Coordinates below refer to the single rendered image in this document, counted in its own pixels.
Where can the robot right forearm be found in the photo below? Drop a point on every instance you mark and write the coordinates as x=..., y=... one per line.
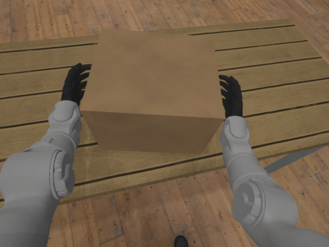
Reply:
x=239, y=159

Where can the robot left upper arm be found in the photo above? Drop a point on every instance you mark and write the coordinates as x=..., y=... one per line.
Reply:
x=33, y=183

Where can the robot left forearm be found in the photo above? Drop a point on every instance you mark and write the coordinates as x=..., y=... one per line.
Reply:
x=63, y=133

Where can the carton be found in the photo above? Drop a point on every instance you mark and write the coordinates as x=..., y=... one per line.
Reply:
x=153, y=92

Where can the robot right upper arm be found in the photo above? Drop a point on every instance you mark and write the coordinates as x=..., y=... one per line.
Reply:
x=269, y=216

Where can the robot right hand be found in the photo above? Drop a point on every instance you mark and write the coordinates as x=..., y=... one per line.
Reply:
x=233, y=103

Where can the table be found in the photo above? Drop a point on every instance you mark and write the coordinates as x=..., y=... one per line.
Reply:
x=285, y=92

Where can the robot right foot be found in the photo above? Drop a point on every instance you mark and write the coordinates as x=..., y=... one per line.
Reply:
x=180, y=241

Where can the robot left hand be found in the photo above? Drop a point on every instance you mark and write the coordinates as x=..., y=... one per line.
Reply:
x=72, y=89

